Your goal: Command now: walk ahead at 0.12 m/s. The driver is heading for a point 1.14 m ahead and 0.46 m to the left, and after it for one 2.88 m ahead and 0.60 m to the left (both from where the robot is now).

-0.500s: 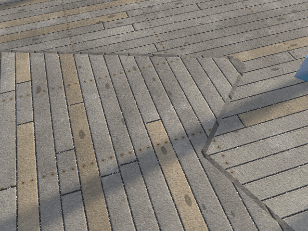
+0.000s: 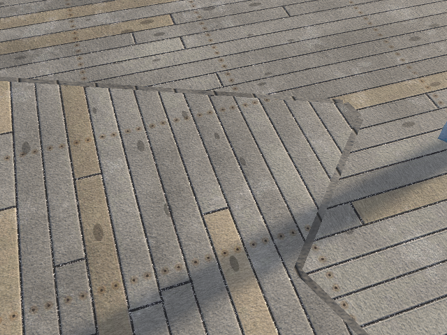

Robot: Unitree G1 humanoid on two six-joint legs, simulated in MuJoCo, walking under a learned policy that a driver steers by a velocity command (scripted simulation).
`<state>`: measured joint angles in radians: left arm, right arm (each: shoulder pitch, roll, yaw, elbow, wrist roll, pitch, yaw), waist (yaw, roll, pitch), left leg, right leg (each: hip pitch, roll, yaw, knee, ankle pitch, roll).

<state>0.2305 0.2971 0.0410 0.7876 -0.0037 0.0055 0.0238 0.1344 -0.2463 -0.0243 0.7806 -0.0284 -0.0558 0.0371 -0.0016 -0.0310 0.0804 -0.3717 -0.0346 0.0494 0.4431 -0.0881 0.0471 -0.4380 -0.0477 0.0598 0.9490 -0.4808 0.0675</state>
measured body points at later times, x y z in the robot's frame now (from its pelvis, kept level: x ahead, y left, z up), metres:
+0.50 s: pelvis +0.08 -0.01 -0.01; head +0.11 +0.01 +0.44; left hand +0.15 +0.29 -0.13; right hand +0.23 -0.28 -0.11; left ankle +0.09 +0.08 -0.73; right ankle +0.07 -0.16 -0.71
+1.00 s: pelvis +0.22 -0.02 +0.01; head +0.24 -0.02 +0.46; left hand +0.17 +0.27 -0.09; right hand +0.46 -0.21 -0.10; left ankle +0.19 +0.14 -0.65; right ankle +0.24 -0.13 -0.73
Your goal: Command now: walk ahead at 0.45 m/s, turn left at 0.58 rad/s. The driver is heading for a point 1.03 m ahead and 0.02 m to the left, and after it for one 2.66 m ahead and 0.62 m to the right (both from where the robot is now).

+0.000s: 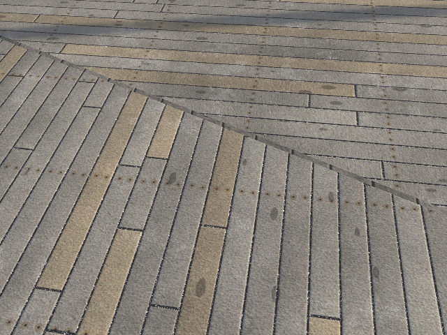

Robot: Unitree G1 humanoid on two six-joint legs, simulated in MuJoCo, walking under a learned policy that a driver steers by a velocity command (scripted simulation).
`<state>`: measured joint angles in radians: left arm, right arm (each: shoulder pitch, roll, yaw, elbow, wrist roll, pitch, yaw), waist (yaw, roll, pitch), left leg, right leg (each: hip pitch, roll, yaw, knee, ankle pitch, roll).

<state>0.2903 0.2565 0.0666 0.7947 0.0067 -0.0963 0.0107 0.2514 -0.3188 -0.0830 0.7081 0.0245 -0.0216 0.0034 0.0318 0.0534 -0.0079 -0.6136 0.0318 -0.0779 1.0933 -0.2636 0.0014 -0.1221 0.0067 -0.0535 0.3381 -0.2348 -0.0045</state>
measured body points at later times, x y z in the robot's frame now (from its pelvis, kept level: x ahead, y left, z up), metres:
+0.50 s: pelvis +0.20 +0.08 -0.01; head +0.25 +0.11 +0.44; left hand +0.27 +0.39 -0.12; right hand +0.43 -0.14 -0.10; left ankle +0.25 +0.16 -0.74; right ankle +0.27 -0.08 -0.67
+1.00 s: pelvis +0.36 +0.09 +0.00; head +0.38 +0.08 +0.45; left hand +0.31 +0.37 -0.11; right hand +0.59 -0.11 -0.10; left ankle +0.39 +0.25 -0.70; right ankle +0.33 -0.04 -0.74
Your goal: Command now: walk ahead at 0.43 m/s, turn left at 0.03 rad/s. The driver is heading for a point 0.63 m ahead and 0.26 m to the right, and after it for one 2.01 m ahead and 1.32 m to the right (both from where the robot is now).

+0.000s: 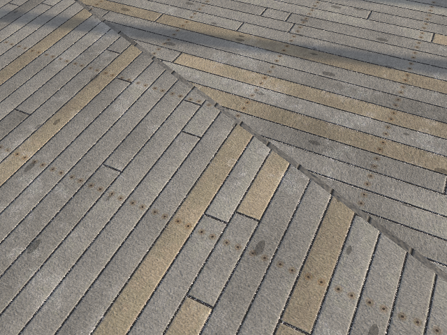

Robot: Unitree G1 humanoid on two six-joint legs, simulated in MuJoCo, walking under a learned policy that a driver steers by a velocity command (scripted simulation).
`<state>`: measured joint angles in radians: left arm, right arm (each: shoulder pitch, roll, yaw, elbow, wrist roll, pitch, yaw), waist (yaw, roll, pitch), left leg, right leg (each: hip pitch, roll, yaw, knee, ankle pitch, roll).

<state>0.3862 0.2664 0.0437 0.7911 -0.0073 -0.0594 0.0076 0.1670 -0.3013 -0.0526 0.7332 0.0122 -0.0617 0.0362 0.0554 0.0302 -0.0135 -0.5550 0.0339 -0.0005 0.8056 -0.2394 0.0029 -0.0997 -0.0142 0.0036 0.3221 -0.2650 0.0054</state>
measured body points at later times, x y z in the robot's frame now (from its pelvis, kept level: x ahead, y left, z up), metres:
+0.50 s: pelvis +0.24 +0.05 +0.00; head +0.26 +0.05 +0.45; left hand +0.46 +0.28 -0.10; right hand +0.22 -0.23 -0.13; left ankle +0.19 +0.15 -0.75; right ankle +0.35 -0.14 -0.68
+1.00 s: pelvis +0.48 -0.06 +0.00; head +0.53 -0.10 +0.44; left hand +0.71 +0.15 -0.10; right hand +0.54 -0.39 -0.10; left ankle +0.69 +0.04 -0.68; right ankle +0.46 -0.13 -0.75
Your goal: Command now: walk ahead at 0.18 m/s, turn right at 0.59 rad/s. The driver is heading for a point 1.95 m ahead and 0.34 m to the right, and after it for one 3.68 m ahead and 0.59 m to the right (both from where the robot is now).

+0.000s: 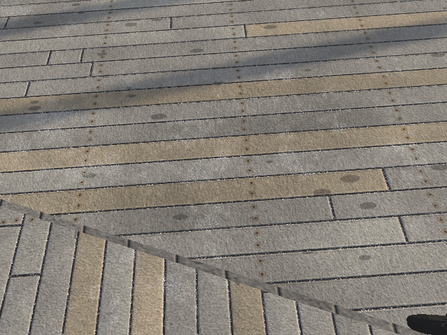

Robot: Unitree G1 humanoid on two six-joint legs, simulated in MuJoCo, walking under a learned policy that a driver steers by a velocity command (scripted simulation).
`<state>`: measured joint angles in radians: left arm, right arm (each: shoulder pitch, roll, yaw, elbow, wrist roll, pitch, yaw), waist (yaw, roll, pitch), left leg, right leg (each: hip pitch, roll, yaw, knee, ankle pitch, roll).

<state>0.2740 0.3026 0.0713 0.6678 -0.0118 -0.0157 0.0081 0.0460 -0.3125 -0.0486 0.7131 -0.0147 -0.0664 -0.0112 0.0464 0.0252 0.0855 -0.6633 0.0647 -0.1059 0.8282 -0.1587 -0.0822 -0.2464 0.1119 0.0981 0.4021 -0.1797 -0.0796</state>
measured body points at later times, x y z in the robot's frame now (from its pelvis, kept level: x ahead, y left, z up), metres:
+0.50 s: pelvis +0.10 +0.04 -0.01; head +0.14 +0.02 +0.44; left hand +0.34 +0.26 -0.10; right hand +0.16 -0.27 -0.11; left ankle +0.20 +0.14 -0.74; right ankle +0.07 -0.09 -0.71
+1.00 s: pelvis +0.10 +0.00 -0.01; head +0.12 -0.01 +0.44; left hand +0.36 +0.15 -0.11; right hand +0.10 -0.30 -0.12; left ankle +0.16 +0.13 -0.75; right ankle +0.06 -0.08 -0.74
